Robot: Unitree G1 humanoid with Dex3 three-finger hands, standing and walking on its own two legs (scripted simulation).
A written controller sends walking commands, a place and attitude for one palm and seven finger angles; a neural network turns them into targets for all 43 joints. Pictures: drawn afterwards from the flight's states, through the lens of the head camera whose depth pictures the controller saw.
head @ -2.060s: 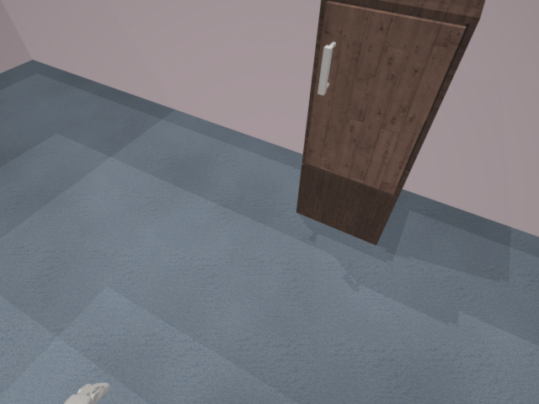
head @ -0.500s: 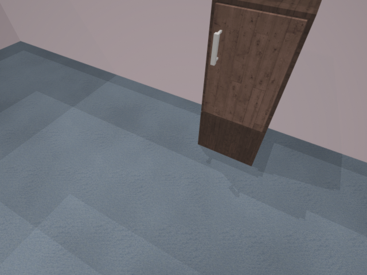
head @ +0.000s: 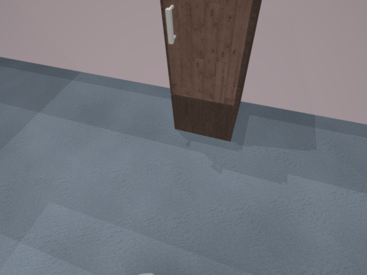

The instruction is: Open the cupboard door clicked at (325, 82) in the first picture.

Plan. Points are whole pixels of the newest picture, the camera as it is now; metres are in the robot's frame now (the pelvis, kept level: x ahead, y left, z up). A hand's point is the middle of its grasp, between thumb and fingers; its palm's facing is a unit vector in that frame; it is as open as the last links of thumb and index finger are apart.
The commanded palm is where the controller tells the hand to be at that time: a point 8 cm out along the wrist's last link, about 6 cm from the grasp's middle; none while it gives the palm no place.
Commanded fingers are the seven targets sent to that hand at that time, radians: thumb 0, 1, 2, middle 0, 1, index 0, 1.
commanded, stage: turn to face it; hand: left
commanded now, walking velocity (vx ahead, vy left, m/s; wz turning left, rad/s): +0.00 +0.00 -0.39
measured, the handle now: (171, 24) +1.06 +0.16 +0.03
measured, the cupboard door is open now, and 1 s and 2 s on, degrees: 0 0 0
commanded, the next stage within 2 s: take the last steps up to it in 0.40 s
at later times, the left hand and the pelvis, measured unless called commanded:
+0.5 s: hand out of the picture +0.06 +0.22 -0.16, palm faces -0.08 -0.97 -0.21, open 7.3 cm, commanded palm none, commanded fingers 0.00 0.90 0.90 -0.20 -0.30 -0.20 -0.30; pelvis -0.03 +0.03 +0.02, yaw -9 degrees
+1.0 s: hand out of the picture +0.10 +0.21 -0.14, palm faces -0.09 -0.97 -0.22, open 7.2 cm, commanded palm none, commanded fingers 0.00 0.90 0.90 -0.20 -0.30 -0.20 -0.30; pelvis +0.02 +0.04 +0.02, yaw -10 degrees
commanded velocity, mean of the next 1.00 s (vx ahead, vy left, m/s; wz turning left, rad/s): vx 0.16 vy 0.07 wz -0.10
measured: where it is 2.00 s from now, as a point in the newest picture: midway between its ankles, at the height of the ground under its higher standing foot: (179, 243)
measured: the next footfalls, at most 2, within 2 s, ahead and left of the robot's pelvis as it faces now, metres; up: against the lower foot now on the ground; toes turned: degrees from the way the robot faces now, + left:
left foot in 0.48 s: +0.01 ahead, +0.14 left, +0.00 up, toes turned -8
right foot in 0.88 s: +0.02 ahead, -0.08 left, +0.00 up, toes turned -19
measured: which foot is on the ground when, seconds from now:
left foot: up 0.00-0.46, down 0.48-0.90, up 0.92-1.00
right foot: down 0.00-0.50, up 0.52-0.86, down 0.88-1.00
